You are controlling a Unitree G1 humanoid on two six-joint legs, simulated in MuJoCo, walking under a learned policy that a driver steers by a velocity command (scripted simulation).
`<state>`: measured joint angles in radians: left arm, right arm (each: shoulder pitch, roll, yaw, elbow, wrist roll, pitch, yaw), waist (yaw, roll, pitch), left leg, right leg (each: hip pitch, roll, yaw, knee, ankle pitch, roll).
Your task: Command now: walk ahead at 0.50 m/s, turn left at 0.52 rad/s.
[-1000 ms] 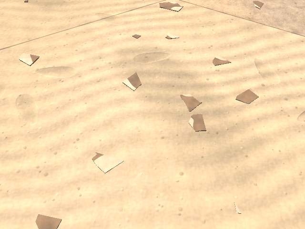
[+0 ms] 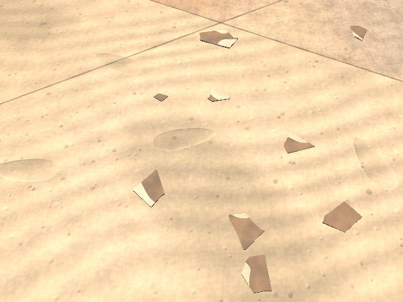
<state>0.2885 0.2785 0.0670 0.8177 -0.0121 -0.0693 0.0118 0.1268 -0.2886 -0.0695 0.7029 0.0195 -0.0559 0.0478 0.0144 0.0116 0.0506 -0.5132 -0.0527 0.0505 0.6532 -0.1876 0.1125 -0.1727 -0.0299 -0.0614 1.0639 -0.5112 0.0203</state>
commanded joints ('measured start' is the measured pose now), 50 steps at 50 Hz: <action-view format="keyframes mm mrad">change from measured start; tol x32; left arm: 1 -109 122 7 -159 -27 -86 -19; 50 -67 163 6 -90 -41 -57 -28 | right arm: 1 239 -165 -52 -19 0 -15 -15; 42 -128 -38 1 -205 5 18 7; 50 245 -175 -46 -95 -10 2 -17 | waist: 1 -115 24 -234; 19 -6 126 -99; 22 25 -391 -386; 50 -120 90 -242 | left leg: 1 731 320 -632 -340 -9 240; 8 242 181 -323 -424 330 186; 18 358 184 -466 -239 99 76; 24 -310 63 -211 672 -275 -100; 45 217 5 44 -116 56 16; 48 967 446 -853 -284 10 296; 50 723 363 -556 -322 54 196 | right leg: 1 -649 -18 170 280 82 -39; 19 -147 38 118 -626 458 -28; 22 514 -401 860 -725 134 -286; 33 80 -240 156 -900 511 -219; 45 209 -234 -113 -554 1147 -123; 48 -511 32 78 280 -95 -10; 50 -618 -61 116 268 49 -34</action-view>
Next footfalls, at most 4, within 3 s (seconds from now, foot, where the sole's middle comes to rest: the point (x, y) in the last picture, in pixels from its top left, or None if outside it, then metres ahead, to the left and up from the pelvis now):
0.40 right None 0.43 -0.11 -0.75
0.92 left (135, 257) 0.57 0.26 -0.75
1.44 right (153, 162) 0.96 0.24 -0.75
1.92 left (81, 151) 1.01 0.53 -0.75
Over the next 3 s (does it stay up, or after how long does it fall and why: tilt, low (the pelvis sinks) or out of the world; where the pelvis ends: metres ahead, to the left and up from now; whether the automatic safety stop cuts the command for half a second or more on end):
stays up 1.16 0.39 0.02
